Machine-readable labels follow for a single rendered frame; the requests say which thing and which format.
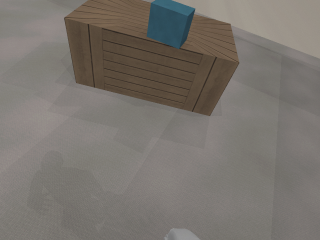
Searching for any carton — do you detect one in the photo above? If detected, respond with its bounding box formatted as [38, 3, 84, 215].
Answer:
[147, 0, 195, 49]

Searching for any robot right thigh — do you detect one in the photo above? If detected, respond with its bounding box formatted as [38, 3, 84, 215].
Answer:
[163, 228, 200, 240]

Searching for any pedestal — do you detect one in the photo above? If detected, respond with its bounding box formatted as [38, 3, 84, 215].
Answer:
[64, 0, 240, 116]

